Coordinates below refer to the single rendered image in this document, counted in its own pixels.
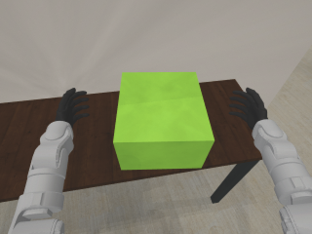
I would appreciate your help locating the robot right hand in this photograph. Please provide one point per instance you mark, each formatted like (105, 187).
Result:
(254, 107)

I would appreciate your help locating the table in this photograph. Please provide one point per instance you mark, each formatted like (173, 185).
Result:
(93, 161)

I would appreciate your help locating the right robot forearm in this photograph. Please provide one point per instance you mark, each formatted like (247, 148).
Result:
(293, 183)

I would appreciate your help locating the left robot forearm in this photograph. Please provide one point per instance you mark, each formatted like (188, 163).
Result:
(42, 195)

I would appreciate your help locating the carton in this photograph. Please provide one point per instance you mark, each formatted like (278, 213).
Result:
(162, 122)

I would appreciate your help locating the robot right upper arm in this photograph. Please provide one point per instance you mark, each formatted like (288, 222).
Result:
(296, 218)

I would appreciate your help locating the robot left hand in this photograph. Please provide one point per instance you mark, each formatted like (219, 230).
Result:
(66, 110)

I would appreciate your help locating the robot left upper arm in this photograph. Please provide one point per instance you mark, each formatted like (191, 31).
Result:
(43, 226)

